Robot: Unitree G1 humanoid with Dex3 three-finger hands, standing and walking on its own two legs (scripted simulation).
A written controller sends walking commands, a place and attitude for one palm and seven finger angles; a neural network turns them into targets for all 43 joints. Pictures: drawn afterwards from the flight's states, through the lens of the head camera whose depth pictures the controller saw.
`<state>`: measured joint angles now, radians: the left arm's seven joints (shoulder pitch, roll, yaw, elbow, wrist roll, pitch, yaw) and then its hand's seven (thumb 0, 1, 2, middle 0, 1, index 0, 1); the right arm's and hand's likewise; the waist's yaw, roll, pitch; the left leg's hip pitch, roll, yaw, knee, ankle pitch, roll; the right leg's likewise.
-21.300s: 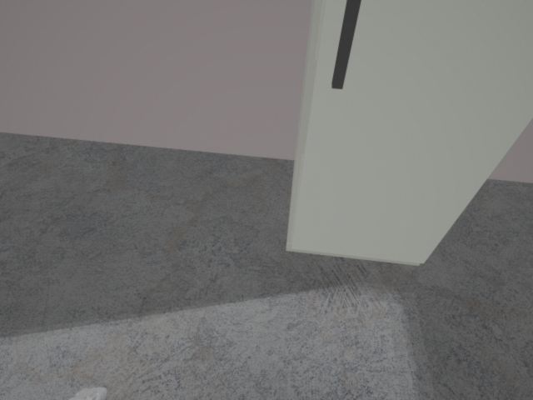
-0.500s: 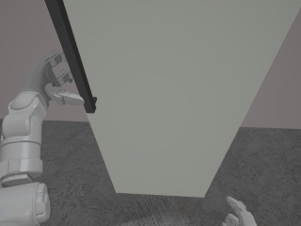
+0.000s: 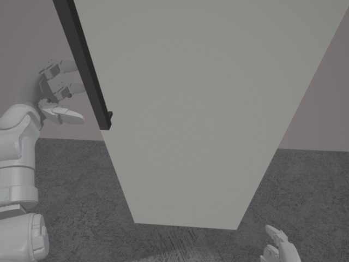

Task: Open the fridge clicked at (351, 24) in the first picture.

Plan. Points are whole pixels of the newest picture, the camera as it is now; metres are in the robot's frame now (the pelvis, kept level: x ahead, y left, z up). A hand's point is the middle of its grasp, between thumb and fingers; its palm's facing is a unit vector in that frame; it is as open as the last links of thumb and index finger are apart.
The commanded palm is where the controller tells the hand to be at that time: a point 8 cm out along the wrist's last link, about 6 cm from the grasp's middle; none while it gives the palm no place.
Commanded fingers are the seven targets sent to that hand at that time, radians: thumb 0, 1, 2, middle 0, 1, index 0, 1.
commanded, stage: move the hooked fingers beside the handle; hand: left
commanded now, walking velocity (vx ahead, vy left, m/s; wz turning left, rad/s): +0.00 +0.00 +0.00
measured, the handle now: (89, 63) +0.45 +0.21 +0.26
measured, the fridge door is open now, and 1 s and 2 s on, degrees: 0 0 0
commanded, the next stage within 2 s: feel for the door with the fingertips in 1.54 s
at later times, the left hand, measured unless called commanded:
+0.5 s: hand (68, 93) +0.38 +0.24 +0.23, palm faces +0.02 -1.00 -0.03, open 14.0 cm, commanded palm +0.35 +0.30 +0.23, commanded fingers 0.00 -0.50 0.30 -0.30 -1.20 -0.30 -1.20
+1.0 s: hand (66, 94) +0.38 +0.25 +0.23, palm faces +0.03 -1.00 -0.02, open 14.0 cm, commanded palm +0.36 +0.31 +0.23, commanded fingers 0.00 -0.50 0.30 -0.30 -1.20 -0.30 -1.20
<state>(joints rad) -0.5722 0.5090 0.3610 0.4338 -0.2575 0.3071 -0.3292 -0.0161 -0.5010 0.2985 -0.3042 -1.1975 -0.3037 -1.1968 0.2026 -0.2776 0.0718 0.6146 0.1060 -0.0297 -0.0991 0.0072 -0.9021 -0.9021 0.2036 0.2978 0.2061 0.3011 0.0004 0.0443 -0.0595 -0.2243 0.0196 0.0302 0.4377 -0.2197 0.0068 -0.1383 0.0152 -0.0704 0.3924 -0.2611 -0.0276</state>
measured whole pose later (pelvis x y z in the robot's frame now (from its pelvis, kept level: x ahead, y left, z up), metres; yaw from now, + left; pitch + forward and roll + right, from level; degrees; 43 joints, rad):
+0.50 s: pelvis +0.00 +0.00 +0.00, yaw -1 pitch +1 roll +0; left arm -0.56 0.53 0.40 0.46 -0.26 0.26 -0.37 -0.02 -0.50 0.30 -0.30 -1.20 -0.30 -1.20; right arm 0.26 -0.30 0.06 0.62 0.11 -0.03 -0.10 0.01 -0.90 -0.90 0.20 0.30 0.21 0.30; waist -0.01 0.05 -0.06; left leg -0.23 0.02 0.04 0.44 -0.23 0.01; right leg -0.15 0.02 -0.06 0.40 -0.26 -0.03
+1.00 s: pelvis +0.00 +0.00 +0.00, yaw +0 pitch +1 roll -1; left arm -0.61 0.54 0.37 0.52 -0.25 0.27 -0.37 -0.02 -0.50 0.30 -0.30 -1.20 -0.30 -1.20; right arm 0.21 -0.28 0.07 0.61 0.11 -0.04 -0.10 0.01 -0.90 -0.90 0.20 0.30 0.21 0.30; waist 0.00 0.05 -0.06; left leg -0.25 0.02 0.02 0.45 -0.22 0.01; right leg -0.16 0.01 -0.08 0.40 -0.26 -0.03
